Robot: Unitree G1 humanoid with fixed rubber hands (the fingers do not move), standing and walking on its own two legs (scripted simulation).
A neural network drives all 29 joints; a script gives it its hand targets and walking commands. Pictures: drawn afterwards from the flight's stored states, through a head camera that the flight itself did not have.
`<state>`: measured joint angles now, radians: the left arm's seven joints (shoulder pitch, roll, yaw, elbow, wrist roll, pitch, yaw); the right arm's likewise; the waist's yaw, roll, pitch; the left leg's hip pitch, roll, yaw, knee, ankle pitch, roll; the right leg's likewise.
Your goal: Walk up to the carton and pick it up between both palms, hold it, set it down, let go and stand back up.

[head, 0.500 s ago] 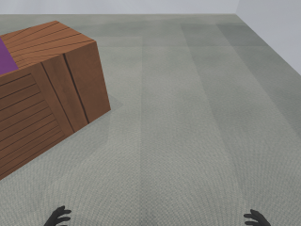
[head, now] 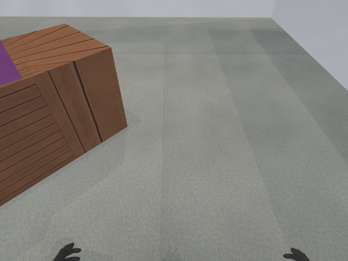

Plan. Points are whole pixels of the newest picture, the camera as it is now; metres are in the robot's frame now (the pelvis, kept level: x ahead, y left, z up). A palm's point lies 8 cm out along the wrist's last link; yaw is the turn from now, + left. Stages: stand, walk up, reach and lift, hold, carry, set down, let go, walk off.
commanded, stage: stand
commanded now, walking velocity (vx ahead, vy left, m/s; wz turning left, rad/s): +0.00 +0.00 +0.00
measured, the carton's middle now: out of the picture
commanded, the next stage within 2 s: walk up in 2.00 s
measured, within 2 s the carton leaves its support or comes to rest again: neither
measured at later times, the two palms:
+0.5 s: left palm out of the picture +0.13 +0.28 -0.09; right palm out of the picture +0.10 -0.30 -0.09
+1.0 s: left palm out of the picture +0.12 +0.28 -0.09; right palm out of the picture +0.10 -0.30 -0.09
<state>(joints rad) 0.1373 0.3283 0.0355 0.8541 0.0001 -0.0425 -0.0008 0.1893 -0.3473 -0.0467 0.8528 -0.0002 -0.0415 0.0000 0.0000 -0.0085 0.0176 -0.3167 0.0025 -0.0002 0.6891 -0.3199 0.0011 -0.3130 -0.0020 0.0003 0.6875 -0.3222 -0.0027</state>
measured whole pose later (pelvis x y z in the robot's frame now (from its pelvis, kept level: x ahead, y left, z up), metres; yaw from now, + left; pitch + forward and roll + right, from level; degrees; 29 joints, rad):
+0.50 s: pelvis +0.00 +0.00 +0.00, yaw +0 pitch -2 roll +0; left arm 0.12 0.33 0.04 0.90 0.00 -0.04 0.00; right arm 0.17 -0.35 -0.04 0.90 0.00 -0.04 0.00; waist 0.00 -0.01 0.02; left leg -0.31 0.00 0.00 0.65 -0.30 0.00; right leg -0.31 0.00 0.00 0.65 -0.30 0.00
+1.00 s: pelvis +0.00 +0.00 +0.01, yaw +0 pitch -1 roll +0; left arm 0.11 0.33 0.03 0.94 0.00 -0.04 0.00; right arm 0.16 -0.35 -0.03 0.94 0.00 -0.04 0.00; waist 0.00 0.00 0.02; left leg -0.31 0.00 0.00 0.61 -0.27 0.00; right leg -0.31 0.00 0.00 0.62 -0.28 -0.01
